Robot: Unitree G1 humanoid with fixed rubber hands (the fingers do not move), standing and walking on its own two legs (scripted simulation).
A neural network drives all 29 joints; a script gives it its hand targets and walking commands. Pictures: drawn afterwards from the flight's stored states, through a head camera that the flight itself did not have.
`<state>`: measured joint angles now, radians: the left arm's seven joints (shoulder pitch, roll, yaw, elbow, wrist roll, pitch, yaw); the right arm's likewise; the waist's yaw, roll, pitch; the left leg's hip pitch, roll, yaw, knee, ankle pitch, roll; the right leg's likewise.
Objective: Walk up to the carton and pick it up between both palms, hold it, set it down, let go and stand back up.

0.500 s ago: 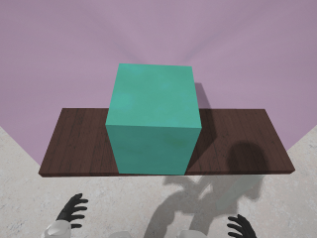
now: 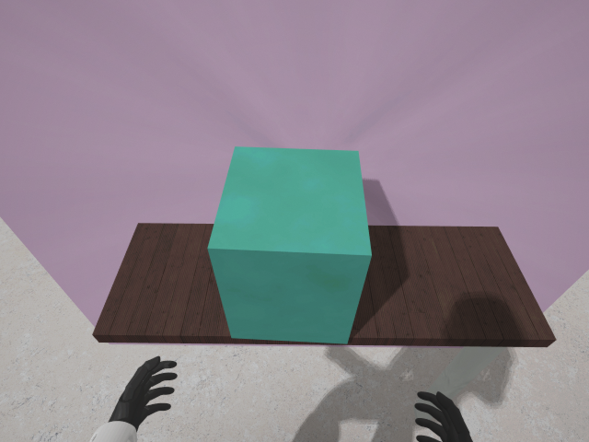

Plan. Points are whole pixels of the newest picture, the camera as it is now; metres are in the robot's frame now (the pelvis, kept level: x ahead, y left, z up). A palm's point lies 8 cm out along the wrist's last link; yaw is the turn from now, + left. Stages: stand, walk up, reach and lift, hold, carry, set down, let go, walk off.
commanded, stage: reach and lift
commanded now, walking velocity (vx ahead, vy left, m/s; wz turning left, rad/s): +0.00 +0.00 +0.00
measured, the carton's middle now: (292, 247) +0.41 +0.03 +0.01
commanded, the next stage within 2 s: none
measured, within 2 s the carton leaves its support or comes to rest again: neither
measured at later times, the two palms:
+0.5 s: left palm (119, 393) +0.19 +0.26 -0.04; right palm (425, 400) +0.19 -0.15 -0.04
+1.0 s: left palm (127, 339) +0.24 +0.25 +0.00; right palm (419, 343) +0.26 -0.15 +0.00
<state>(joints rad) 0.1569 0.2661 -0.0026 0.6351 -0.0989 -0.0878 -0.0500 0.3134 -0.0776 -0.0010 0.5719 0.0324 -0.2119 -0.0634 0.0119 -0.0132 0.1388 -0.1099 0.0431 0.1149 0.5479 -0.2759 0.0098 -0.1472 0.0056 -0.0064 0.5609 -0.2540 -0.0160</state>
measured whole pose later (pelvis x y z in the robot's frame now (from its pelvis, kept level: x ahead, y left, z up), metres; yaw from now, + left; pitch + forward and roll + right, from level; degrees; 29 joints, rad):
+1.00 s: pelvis +0.05 +0.03 +0.01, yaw +3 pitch -6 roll -2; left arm 0.17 0.29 -0.11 0.35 -0.23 -0.20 0.00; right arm 0.20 -0.07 0.02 0.44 0.18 -0.30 -0.11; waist 0.02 -0.02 0.08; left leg -0.08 0.01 0.06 0.48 -0.30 0.03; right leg -0.05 -0.01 -0.02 0.40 -0.24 0.02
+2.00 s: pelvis +0.03 +0.01 +0.01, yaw +2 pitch +0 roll -1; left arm -0.49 0.35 0.12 0.28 -0.24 0.50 -0.03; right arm -0.36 -0.17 -0.01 0.21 0.31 0.32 -0.23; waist -0.02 -0.02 0.06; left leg -0.20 0.02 0.05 0.40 -0.21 0.02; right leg -0.18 0.01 0.00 0.34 -0.16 0.01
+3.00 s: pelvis +0.02 +0.01 +0.00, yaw +4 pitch +13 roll -2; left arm -0.74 0.24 0.04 1.12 -0.17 -0.14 0.01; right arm -0.60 -0.05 -0.12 0.91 0.12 -0.09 -0.19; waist -0.05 0.01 -0.13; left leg -0.56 0.02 -0.01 0.59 -0.25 0.01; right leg -0.51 0.02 -0.05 0.49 -0.20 0.00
